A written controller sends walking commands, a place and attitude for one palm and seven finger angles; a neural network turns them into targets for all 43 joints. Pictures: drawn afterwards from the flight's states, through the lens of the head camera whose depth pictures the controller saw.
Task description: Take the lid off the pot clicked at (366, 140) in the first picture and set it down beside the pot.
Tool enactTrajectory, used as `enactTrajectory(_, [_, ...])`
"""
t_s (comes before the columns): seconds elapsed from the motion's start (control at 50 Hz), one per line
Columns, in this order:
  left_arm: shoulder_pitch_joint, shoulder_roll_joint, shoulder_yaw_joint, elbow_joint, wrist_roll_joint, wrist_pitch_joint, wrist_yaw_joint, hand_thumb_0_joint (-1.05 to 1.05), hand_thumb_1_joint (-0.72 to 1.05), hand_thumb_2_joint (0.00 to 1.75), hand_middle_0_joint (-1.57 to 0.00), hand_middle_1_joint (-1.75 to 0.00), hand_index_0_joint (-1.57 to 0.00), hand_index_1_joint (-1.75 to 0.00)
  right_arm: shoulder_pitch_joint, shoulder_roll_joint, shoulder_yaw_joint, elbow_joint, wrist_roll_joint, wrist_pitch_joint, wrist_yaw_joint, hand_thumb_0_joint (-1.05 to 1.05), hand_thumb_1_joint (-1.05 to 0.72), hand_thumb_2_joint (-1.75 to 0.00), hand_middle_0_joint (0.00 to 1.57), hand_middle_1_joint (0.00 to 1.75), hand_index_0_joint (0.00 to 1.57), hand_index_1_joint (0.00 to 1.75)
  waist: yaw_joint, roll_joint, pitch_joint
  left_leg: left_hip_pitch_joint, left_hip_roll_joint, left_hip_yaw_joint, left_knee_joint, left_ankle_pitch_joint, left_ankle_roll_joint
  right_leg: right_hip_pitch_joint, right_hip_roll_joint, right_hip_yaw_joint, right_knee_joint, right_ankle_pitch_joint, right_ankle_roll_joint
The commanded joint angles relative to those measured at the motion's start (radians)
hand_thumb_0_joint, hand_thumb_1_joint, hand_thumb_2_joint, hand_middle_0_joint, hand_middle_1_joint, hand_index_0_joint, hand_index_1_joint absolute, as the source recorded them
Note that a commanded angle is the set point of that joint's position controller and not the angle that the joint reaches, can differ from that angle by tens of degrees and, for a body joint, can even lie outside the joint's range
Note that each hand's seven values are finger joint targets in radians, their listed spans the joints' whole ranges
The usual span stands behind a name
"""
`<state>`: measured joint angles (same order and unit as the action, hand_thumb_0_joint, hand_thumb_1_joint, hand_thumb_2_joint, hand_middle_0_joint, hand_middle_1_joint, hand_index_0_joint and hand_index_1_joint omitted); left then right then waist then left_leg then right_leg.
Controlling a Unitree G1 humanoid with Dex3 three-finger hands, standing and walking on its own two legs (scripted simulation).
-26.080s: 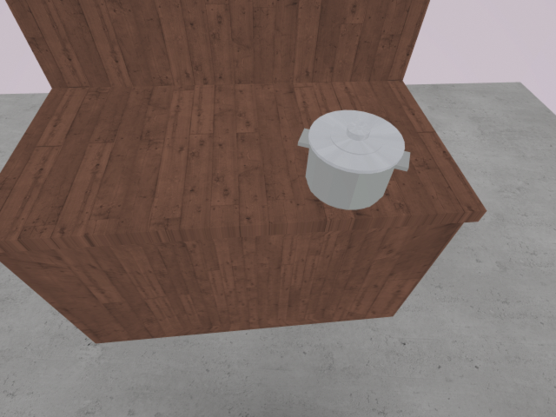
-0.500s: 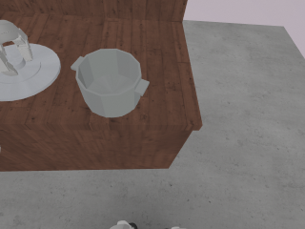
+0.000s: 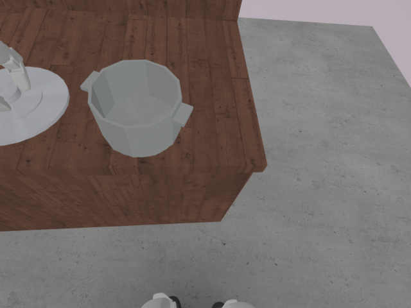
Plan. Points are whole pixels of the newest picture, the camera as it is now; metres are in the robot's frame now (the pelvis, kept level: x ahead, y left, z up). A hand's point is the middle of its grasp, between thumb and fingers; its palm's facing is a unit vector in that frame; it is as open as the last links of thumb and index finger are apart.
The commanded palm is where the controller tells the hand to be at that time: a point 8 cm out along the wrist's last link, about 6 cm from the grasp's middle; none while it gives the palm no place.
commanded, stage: lower the lid onto the table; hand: left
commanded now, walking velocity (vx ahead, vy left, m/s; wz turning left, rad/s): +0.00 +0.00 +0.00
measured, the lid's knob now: (4, 93) +0.51 +0.34 +0.07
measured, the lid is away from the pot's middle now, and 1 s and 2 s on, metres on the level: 0.23 0.24 0.24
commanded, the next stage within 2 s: open the fingers wide in 1.34 s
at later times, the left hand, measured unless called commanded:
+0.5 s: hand out of the picture +0.48 +0.34 +0.07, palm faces -0.50 -0.12 -0.86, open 7.5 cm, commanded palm +0.57 +0.34 +0.14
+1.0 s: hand (5, 113) +0.48 +0.34 +0.05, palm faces -0.49 -0.11 -0.87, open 7.5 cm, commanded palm +0.57 +0.33 +0.10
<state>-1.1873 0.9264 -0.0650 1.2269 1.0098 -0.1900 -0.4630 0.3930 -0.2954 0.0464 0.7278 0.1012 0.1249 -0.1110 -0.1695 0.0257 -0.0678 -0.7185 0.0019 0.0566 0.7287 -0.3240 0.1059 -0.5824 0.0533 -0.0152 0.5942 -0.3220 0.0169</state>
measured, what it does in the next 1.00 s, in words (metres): stands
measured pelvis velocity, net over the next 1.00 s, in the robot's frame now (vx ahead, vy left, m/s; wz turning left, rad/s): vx -0.02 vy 0.02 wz -0.01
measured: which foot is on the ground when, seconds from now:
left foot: down 0.00-1.00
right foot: down 0.00-1.00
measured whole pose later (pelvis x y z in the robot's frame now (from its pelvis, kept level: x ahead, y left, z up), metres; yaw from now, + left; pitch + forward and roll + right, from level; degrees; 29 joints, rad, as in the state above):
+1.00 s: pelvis -0.02 +0.02 -0.02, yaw -1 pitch +21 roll -7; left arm -1.16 0.91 -0.03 1.25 1.06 -0.24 -0.37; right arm 0.41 -0.28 0.05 0.71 0.07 0.14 -0.13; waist -0.20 0.04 -0.09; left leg -0.88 0.00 0.05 0.85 -0.35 0.14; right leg -0.73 0.05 -0.03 0.70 -0.34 0.00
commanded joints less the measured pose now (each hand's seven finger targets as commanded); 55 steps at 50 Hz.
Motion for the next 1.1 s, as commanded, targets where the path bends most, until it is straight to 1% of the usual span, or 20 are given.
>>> enactTrajectory(0.0, [-0.52,0.316,0.076,-0.284,-0.022,-0.024,0.044,0.0,0.75,0.8,-0.82,-1.09,-0.83,-1.09,0.168,-0.208,-0.072,-0.017,-0.008,-0.007,-0.031,0.0,-0.9,-0.9,0.2,0.3,0.2,0.3,0.005,0.248,-0.524,0.639,0.037,-0.105,-0.004,0.62,-0.035,-0.091,0.042,-0.042,-0.034,0.279,-0.041])
enactTrajectory(0.04, [-0.508,0.353,0.105,-0.267,-0.015,-0.028,0.048,0.0,0.75,0.8,-0.82,-1.09,-0.83,-1.09,0.177,-0.213,-0.075,-0.013,-0.014,-0.002,-0.031,0.0,-0.9,-0.9,0.2,0.3,0.2,0.3,0.001,0.237,-0.523,0.643,0.039,-0.117,0.004,0.625,-0.038,-0.105,0.046,-0.04,-0.035,0.265,-0.038])
enactTrajectory(0.1, [-0.486,0.289,0.071,-0.267,-0.035,-0.038,0.042,0.0,0.75,0.8,-0.82,-1.09,-0.83,-1.09,0.172,-0.208,-0.074,-0.008,-0.009,-0.005,-0.031,0.0,-0.9,-0.9,0.2,0.3,0.2,0.3,0.001,0.256,-0.497,0.656,0.046,-0.119,0.001,0.653,-0.043,-0.143,0.046,-0.052,-0.033,0.252,-0.041])
enactTrajectory(0.14, [-0.475,0.333,0.104,-0.245,-0.024,-0.033,0.049,0.0,0.75,0.8,-0.82,-1.09,-0.83,-1.09,0.18,-0.214,-0.077,-0.007,-0.017,0.003,-0.03,0.0,-0.9,-0.9,0.2,0.3,0.2,0.3,-0.004,0.211,-0.504,0.633,0.042,-0.119,0.013,0.621,-0.037,-0.135,0.049,-0.045,-0.03,0.247,-0.037])
enactTrajectory(0.18, [-0.459,0.289,0.072,-0.218,-0.026,-0.028,0.051,0.0,0.75,0.8,-0.82,-1.09,-0.83,-1.09,0.178,-0.211,-0.077,-0.01,-0.012,0.004,-0.031,0.0,-0.9,-0.9,0.2,0.3,0.2,0.3,-0.013,0.198,-0.479,0.6,0.038,-0.116,0.006,0.573,-0.035,-0.145,0.046,-0.047,-0.028,0.234,-0.037])
enactTrajectory(0.2, [-0.468,0.29,0.075,-0.252,-0.034,-0.041,0.051,0.0,0.75,0.8,-0.82,-1.09,-0.83,-1.09,0.17,-0.21,-0.073,-0.007,-0.01,0.002,-0.032,0.0,-0.9,-0.9,0.2,0.3,0.2,0.3,-0.003,0.235,-0.488,0.625,0.045,-0.116,0.007,0.623,-0.039,-0.15,0.045,-0.051,-0.024,0.244,-0.04])
enactTrajectory(0.26, [-0.444,0.3,0.076,-0.206,-0.022,-0.036,0.058,0.0,0.75,0.8,-0.82,-1.09,-0.83,-1.09,0.171,-0.212,-0.071,-0.013,-0.011,0.008,-0.029,0.0,-0.9,-0.9,0.2,0.3,0.2,0.3,-0.009,0.215,-0.46,0.592,0.042,-0.12,0.012,0.548,-0.041,-0.174,0.048,-0.049,-0.019,0.203,-0.041])
enactTrajectory(0.34, [-0.481,0.335,0.102,-0.259,-0.011,-0.05,0.071,0.0,0.75,0.8,-0.82,-1.09,-0.83,-1.09,0.178,-0.214,-0.072,-0.014,-0.019,0.009,-0.035,0.0,-0.9,-0.9,0.2,0.3,0.2,0.3,-0.006,0.257,-0.51,0.625,0.049,-0.135,0.019,0.581,-0.049,-0.185,0.049,-0.051,-0.008,0.198,-0.043])
enactTrajectory(0.44, [-0.484,0.352,0.126,-0.264,-0.011,-0.057,0.082,0.0,0.75,0.8,-0.82,-1.09,-0.83,-1.09,0.188,-0.216,-0.075,-0.013,-0.025,0.008,-0.04,0.0,-0.9,-0.9,0.2,0.3,0.2,0.3,-0.01,0.248,-0.533,0.642,0.056,-0.156,0.022,0.595,-0.058,-0.206,0.048,-0.054,0.0,0.182,-0.042])
enactTrajectory(0.5, [-0.451,0.296,0.092,-0.22,-0.015,-0.062,0.086,0.0,0.75,0.8,-0.82,-1.09,-0.83,-1.09,0.184,-0.209,-0.068,-0.018,-0.02,0.005,-0.04,0.0,-0.9,-0.9,0.2,0.3,0.2,0.3,-0.013,0.244,-0.492,0.62,0.054,-0.153,0.021,0.58,-0.059,-0.233,0.051,-0.062,0.003,0.169,-0.045])
enactTrajectory(0.58, [-0.458,0.277,0.071,-0.193,-0.001,-0.045,0.092,0.0,0.75,0.8,-0.82,-1.09,-0.83,-1.09,0.187,-0.218,-0.071,-0.019,-0.022,0.013,-0.035,0.0,-0.9,-0.9,0.2,0.3,0.2,0.3,-0.022,0.232,-0.464,0.587,0.057,-0.168,0.013,0.475,-0.059,-0.269,0.05,-0.06,0.007,0.122,-0.048])
enactTrajectory(0.62, [-0.467,0.233,0.051,-0.205,-0.001,-0.045,0.092,0.0,0.75,0.8,-0.82,-1.09,-0.83,-1.09,0.19,-0.218,-0.077,-0.014,-0.023,0.013,-0.033,0.0,-0.9,-0.9,0.2,0.3,0.2,0.3,-0.021,0.275,-0.483,0.651,0.072,-0.19,0.012,0.529,-0.077,-0.318,0.053,-0.064,0.015,0.103,-0.049])
enactTrajectory(0.66, [-0.476,0.286,0.088,-0.21,0.004,-0.047,0.096,0.0,0.75,0.8,-0.82,-1.09,-0.83,-1.09,0.196,-0.219,-0.076,-0.015,-0.026,0.017,-0.034,0.0,-0.9,-0.9,0.2,0.3,0.2,0.3,-0.023,0.239,-0.49,0.62,0.07,-0.191,0.019,0.489,-0.068,-0.302,0.052,-0.06,0.02,0.104,-0.047])
enactTrajectory(0.72, [-0.498,0.258,0.076,-0.248,-0.003,-0.054,0.101,0.0,0.75,0.8,-0.82,-1.09,-0.83,-1.09,0.204,-0.218,-0.08,-0.012,-0.029,0.013,-0.038,0.0,-0.9,-0.9,0.2,0.3,0.2,0.3,-0.024,0.272,-0.53,0.661,0.075,-0.206,0.019,0.535,-0.081,-0.32,0.054,-0.057,0.026,0.103,-0.047])
enactTrajectory(0.78, [-0.475,0.284,0.094,-0.213,0.001,-0.052,0.11,0.0,0.75,0.8,-0.82,-1.09,-0.83,-1.09,0.206,-0.219,-0.076,-0.014,-0.028,0.012,-0.039,0.0,-0.9,-0.9,0.2,0.3,0.2,0.3,-0.03,0.232,-0.501,0.607,0.069,-0.205,0.021,0.445,-0.068,-0.321,0.051,-0.056,0.03,0.088,-0.047])
enactTrajectory(0.88, [-0.481,0.301,0.1,-0.201,0.023,-0.044,0.136,0.0,0.75,0.8,-0.82,-1.09,-0.83,-1.09,0.209,-0.218,-0.07,-0.023,-0.031,0.009,-0.04,0.0,-0.9,-0.9,0.2,0.3,0.2,0.3,-0.029,0.258,-0.5,0.591,0.067,-0.209,0.026,0.436,-0.073,-0.331,0.052,-0.055,0.042,0.082,-0.05])
enactTrajectory(0.94, [-0.483,0.298,0.101,-0.196,0.038,-0.04,0.146,0.0,0.75,0.8,-0.82,-1.09,-0.83,-1.09,0.213,-0.216,-0.07,-0.024,-0.039,0.01,-0.039,0.0,-0.9,-0.9,0.2,0.3,0.2,0.3,-0.026,0.308,-0.514,0.629,0.072,-0.224,0.045,0.517,-0.09,-0.37,0.056,-0.059,0.053,0.085,-0.052])
enactTrajectory(0.98, [-0.455,0.258,0.069,-0.143,0.029,-0.026,0.143,0.0,0.75,0.8,-0.82,-1.09,-0.83,-1.09,0.206,-0.217,-0.066,-0.035,-0.032,0.01,-0.036,0.0,-0.9,-0.9,0.2,0.3,0.2,0.3,-0.038,0.243,-0.478,0.57,0.065,-0.215,0.042,0.428,-0.075,-0.365,0.056,-0.056,0.053,0.071,-0.05])
enactTrajectory(1.04, [-0.478,0.289,0.089,-0.166,0.032,-0.02,0.141,0.0,0.75,0.8,-0.82,-1.09,-0.83,-1.09,0.211,-0.223,-0.066,-0.033,-0.034,0.015,-0.038,0.0,-0.9,-0.9,0.2,0.3,0.2,0.3,-0.038,0.251,-0.504,0.576,0.068,-0.219,0.05,0.431,-0.076,-0.368,0.056,-0.056,0.063,0.072,-0.048])
enactTrajectory(1.08, [-0.478,0.26,0.067,-0.162,0.03,-0.016,0.135,0.0,0.75,0.8,-0.82,-1.09,-0.83,-1.09,0.212,-0.22,-0.067,-0.034,-0.03,0.014,-0.038,0.0,-0.9,-0.9,0.2,0.3,0.2,0.3,-0.045,0.244,-0.502,0.56,0.066,-0.217,0.052,0.408,-0.079,-0.372,0.057,-0.056,0.067,0.071,-0.047])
